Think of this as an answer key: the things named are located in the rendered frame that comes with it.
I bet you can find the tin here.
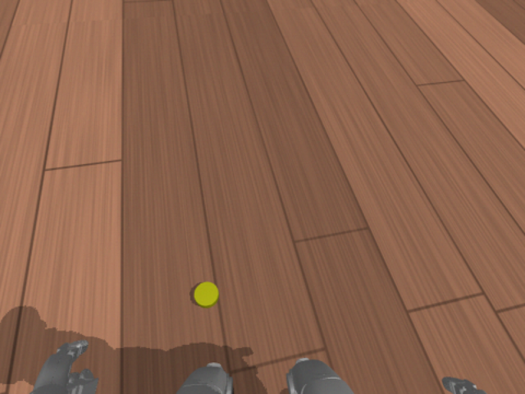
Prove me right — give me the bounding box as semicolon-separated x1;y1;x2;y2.
194;282;219;308

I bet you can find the left robot hand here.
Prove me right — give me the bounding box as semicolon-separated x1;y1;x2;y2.
33;340;98;394

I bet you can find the right robot hand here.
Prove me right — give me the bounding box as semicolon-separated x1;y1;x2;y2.
442;377;487;394

